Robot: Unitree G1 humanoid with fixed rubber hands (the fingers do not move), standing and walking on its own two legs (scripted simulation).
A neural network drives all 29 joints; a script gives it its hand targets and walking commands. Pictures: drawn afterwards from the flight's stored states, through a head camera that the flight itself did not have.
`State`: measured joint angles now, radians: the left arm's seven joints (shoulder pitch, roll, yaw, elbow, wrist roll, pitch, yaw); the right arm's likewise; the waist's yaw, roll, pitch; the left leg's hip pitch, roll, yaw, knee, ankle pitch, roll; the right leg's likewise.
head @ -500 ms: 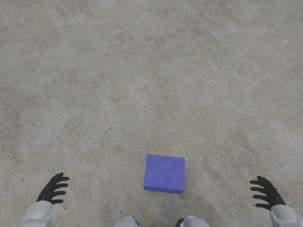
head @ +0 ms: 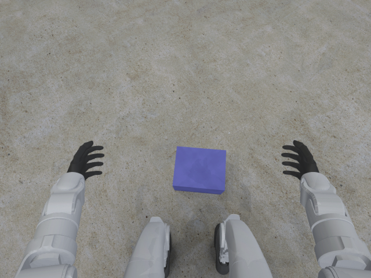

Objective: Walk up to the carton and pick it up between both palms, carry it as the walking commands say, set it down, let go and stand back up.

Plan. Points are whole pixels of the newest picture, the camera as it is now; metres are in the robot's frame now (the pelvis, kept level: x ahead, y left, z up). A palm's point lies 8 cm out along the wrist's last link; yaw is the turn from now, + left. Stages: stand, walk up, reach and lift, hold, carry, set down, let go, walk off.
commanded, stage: reach and lift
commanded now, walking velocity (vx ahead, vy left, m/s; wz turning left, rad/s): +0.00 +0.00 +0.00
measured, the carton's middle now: (199, 171) +0.45 -0.03 -0.63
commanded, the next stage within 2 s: none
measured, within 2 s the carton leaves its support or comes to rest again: neither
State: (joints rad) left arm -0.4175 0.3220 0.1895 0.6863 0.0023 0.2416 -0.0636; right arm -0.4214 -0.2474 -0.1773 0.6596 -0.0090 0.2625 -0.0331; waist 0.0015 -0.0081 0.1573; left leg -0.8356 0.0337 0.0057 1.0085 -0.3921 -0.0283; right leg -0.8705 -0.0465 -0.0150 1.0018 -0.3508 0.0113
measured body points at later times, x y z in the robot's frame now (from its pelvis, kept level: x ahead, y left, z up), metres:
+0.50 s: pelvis -0.01 +0.01 -0.04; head +0.25 +0.01 +0.33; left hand +0.47 +0.22 -0.14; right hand +0.46 -0.23 -0.13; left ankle +0.06 +0.14 -0.67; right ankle +0.08 -0.13 -0.67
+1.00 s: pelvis -0.01 +0.00 -0.08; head +0.29 +0.00 +0.25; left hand +0.51 +0.20 -0.19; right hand +0.49 -0.23 -0.19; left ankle +0.06 +0.14 -0.67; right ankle +0.08 -0.13 -0.67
